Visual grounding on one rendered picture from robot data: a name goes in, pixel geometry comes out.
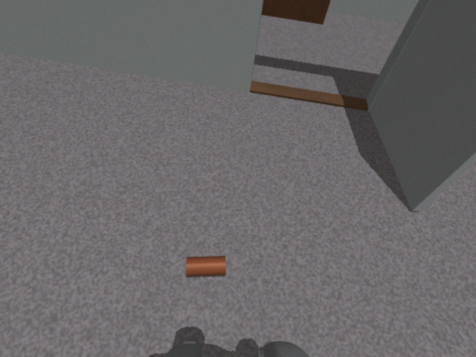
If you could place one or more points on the can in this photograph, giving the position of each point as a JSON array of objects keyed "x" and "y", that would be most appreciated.
[{"x": 204, "y": 266}]

